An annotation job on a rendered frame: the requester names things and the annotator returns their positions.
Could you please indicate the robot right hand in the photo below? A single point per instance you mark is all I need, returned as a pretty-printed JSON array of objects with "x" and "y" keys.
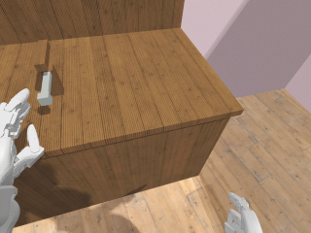
[{"x": 246, "y": 222}]

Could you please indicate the tap lever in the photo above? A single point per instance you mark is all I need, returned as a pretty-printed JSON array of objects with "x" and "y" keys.
[{"x": 44, "y": 97}]

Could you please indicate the left robot forearm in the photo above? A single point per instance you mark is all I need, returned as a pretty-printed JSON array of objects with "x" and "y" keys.
[{"x": 9, "y": 208}]

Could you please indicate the counter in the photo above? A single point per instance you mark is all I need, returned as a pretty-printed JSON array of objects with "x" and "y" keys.
[{"x": 135, "y": 105}]

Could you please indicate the robot left hand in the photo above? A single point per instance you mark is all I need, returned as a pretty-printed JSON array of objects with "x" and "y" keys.
[{"x": 11, "y": 116}]

